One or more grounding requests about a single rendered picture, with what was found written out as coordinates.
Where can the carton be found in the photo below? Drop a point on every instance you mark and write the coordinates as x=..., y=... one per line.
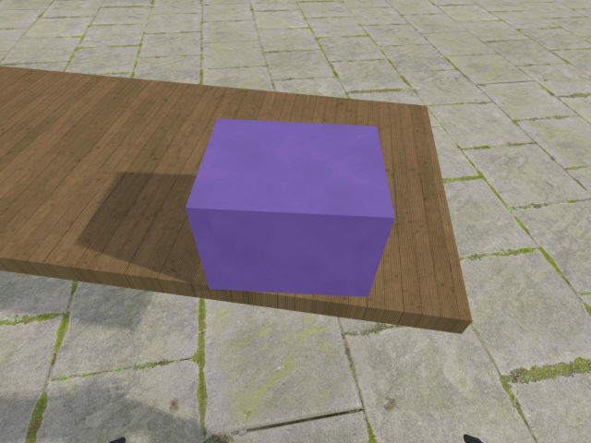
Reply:
x=285, y=207

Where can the table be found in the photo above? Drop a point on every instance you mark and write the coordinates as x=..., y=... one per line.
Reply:
x=96, y=172

